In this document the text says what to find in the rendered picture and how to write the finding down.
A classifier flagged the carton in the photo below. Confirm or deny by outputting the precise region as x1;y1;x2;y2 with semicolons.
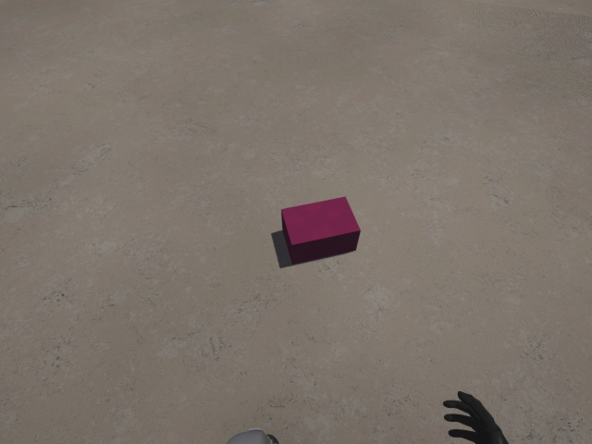
281;197;361;265

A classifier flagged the robot right hand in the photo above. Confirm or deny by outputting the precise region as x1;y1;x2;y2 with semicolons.
443;391;509;444

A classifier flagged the left robot shin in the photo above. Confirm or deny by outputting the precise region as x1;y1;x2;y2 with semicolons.
247;428;269;438

